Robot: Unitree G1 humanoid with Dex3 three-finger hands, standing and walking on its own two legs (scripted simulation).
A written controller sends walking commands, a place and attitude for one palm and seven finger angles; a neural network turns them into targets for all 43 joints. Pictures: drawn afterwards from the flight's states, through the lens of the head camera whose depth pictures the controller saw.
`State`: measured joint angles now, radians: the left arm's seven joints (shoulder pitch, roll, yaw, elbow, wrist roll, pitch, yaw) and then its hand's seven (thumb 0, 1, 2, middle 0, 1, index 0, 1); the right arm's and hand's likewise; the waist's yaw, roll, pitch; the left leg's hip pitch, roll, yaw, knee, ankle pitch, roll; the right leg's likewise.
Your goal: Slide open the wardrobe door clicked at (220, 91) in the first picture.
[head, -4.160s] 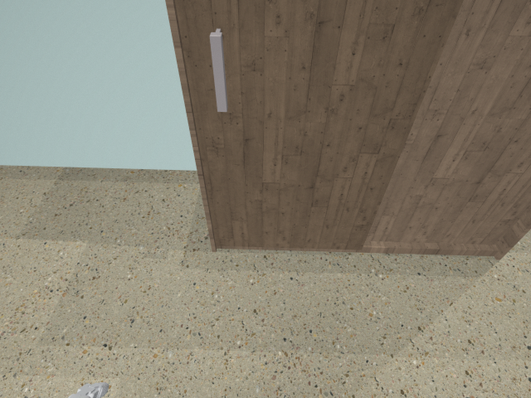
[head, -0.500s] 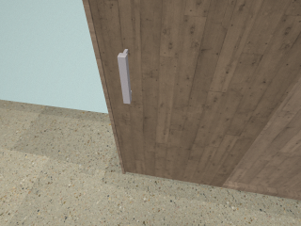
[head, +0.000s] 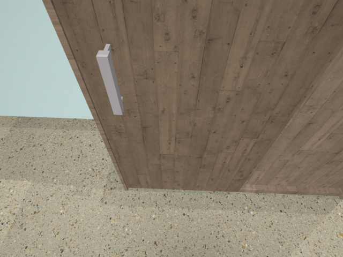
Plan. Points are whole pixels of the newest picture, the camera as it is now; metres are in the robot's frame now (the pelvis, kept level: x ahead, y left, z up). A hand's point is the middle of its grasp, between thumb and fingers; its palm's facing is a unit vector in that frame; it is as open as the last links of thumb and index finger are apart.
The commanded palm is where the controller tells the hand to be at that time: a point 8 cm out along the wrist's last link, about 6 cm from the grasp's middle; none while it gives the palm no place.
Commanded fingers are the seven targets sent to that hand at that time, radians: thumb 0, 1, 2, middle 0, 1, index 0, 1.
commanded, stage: come to a stop and stand still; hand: left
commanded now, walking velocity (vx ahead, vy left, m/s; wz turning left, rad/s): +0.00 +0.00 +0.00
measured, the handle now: (113, 81) +0.53 +0.16 +0.10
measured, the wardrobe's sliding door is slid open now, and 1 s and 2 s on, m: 0.00 0.00 0.00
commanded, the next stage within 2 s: look again from close up in 0.42 s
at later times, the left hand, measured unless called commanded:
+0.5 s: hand out of the picture +0.02 +0.16 -0.17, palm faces +0.06 -0.98 -0.21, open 7.3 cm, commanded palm none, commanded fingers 0.00 0.90 0.90 -0.20 -0.30 -0.20 -0.30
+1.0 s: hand out of the picture -0.05 +0.19 -0.17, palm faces +0.04 -0.98 -0.19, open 7.4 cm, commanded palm none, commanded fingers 0.00 0.90 0.90 -0.20 -0.30 -0.20 -0.30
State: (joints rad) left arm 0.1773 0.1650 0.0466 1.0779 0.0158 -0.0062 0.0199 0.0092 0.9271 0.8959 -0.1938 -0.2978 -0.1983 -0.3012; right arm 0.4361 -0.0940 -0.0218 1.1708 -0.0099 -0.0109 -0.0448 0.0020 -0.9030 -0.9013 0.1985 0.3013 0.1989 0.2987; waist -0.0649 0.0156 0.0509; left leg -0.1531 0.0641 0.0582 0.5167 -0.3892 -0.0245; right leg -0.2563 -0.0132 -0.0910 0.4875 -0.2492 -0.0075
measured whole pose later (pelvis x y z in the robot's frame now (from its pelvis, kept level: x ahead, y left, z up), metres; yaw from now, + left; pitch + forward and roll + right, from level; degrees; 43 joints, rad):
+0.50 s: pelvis +0.02 -0.01 +0.01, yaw +1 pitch -1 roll +0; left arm 0.27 0.15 0.02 1.14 0.01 -0.01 0.04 0.00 0.92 0.90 -0.20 -0.30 -0.20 -0.30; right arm 0.24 -0.16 -0.02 1.14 -0.01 -0.01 -0.05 0.01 -0.92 -0.90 0.20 0.30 0.20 0.30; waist 0.00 0.01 0.03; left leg -0.07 0.07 0.09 0.38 -0.29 -0.04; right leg -0.14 -0.01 -0.11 0.40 -0.25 -0.02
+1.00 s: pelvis -0.04 +0.02 +0.00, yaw +1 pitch -2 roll +0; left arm 0.34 0.14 0.00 1.08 0.03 0.00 0.03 0.00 0.90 0.90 -0.20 -0.30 -0.20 -0.30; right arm 0.35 -0.14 0.00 1.06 -0.02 0.00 -0.01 0.01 -0.92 -0.90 0.20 0.30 0.20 0.30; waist 0.00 0.00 0.00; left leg -0.22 0.00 0.09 0.48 -0.23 0.04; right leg -0.25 -0.07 -0.07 0.50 -0.21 0.01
